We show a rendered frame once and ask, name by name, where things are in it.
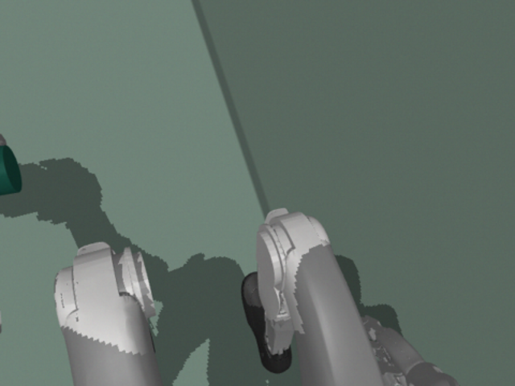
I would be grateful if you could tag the right robot hand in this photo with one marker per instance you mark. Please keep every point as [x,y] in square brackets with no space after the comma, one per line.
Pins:
[397,356]

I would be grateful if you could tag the can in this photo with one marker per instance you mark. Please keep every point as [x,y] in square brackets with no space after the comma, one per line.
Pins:
[10,177]

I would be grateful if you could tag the right robot arm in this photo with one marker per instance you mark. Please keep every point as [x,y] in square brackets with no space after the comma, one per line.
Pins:
[428,374]

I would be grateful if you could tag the right robot foot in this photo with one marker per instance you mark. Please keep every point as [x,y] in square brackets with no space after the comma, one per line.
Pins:
[255,316]

